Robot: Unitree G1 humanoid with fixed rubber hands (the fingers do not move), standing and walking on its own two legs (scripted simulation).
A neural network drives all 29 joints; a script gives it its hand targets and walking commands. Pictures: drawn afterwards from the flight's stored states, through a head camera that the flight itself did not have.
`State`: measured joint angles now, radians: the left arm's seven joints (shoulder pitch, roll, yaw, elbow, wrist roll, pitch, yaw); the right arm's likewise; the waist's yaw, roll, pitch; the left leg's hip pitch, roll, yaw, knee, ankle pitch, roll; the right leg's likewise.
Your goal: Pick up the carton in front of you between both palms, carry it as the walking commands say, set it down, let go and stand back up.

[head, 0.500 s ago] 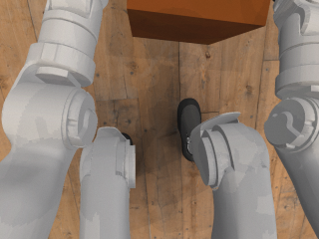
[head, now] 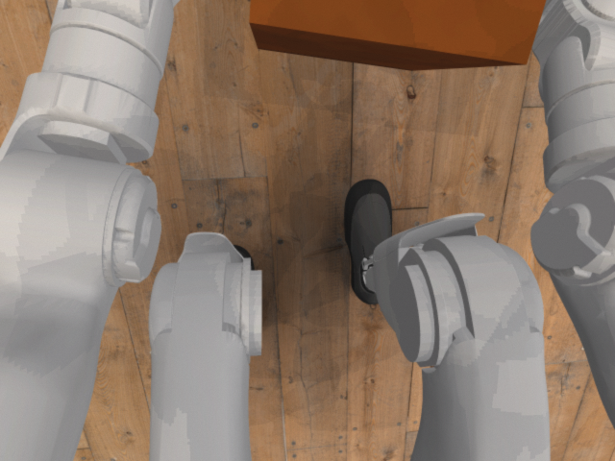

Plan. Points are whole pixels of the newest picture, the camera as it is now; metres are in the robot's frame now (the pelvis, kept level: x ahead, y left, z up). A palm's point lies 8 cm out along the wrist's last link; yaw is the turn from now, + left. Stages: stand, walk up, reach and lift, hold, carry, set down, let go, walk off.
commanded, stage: set down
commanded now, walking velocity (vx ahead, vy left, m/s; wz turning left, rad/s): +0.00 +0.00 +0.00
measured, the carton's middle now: out of the picture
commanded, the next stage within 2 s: let go in 1.16 s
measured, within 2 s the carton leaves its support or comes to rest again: neither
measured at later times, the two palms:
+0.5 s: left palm out of the picture +0.62 +0.06 -0.05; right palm out of the picture +0.52 -0.30 -0.06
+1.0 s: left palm out of the picture +0.63 +0.06 +0.09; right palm out of the picture +0.52 -0.32 +0.09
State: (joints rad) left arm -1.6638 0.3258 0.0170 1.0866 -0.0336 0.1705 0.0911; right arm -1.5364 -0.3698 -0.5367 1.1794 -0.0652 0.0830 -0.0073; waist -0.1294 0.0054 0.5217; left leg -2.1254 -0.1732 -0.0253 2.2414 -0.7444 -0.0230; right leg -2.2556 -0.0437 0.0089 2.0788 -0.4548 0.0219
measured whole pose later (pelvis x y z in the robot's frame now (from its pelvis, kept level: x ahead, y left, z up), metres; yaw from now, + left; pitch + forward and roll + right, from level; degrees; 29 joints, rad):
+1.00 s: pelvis +0.02 -0.01 +0.17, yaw -1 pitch +48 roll +1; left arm -1.43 0.36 0.11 0.90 -0.02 0.35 0.07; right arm -1.25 -0.32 -0.40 0.79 0.09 0.29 -0.03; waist -0.17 0.04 0.00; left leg -1.83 -0.09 -0.04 1.56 -0.57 -0.01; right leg -1.95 -0.01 0.01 1.44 -0.34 0.00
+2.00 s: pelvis +0.11 -0.03 +0.38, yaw -3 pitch +11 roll +0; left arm -0.06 0.16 0.14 0.56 0.06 0.03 0.00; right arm 0.10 -0.20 -0.06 0.40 0.00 0.05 0.07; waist -0.08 0.00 0.04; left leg -0.43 -0.01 -0.05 0.60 -0.36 -0.01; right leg -0.57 0.04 0.02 0.58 -0.20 -0.03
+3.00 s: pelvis +0.13 -0.02 +0.38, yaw -2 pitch +0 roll +0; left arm 0.19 0.33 0.06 0.71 0.05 0.01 0.01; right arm 0.25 -0.34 -0.05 0.63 -0.05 0.02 0.00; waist 0.00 0.07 -0.01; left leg -0.13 -0.03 -0.07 0.51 -0.38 0.01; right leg -0.29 0.02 0.01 0.54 -0.26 -0.01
